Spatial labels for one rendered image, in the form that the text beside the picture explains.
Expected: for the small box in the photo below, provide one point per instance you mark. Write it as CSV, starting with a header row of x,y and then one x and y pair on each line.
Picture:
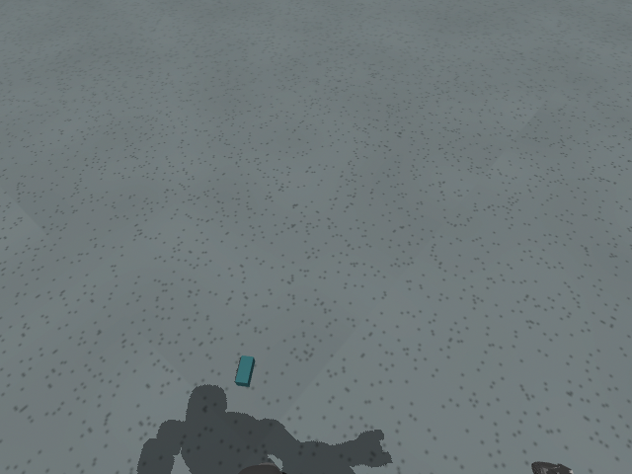
x,y
245,371

